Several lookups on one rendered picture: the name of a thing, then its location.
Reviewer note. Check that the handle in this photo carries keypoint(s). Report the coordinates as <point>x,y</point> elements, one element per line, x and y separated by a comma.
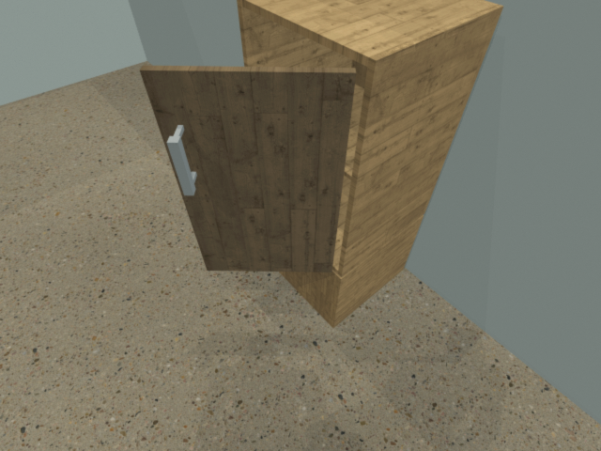
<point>186,178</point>

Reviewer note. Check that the cupboard door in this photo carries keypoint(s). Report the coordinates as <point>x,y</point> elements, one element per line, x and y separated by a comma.
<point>269,147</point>

